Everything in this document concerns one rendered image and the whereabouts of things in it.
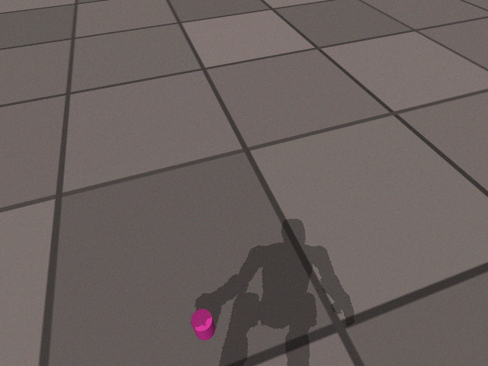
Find can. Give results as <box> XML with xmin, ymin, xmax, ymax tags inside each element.
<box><xmin>191</xmin><ymin>309</ymin><xmax>215</xmax><ymax>340</ymax></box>

